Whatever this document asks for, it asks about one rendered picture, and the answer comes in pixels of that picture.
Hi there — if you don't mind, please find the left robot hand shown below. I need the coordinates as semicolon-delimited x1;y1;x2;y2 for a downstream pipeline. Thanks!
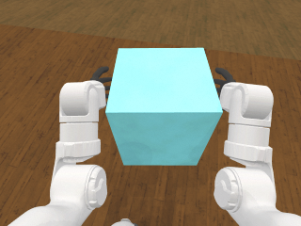
90;66;113;106

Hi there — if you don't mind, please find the right robot hand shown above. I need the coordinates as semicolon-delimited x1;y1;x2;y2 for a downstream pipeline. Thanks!
213;67;236;111

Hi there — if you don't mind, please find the robot left shin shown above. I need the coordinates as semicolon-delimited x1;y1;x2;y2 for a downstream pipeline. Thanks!
121;218;133;224

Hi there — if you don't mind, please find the right robot upper arm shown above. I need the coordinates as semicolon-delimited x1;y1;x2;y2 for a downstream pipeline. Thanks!
214;167;301;226

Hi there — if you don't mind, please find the carton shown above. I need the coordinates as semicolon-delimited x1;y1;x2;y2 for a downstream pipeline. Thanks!
105;48;223;166

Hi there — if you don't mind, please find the left robot forearm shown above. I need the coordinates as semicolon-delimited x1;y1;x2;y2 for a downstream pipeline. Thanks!
50;80;106;200

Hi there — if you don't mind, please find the left robot upper arm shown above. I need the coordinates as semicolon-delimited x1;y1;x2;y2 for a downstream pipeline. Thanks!
8;165;107;226

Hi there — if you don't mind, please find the right robot forearm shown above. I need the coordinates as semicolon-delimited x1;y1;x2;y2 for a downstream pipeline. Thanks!
219;82;277;202

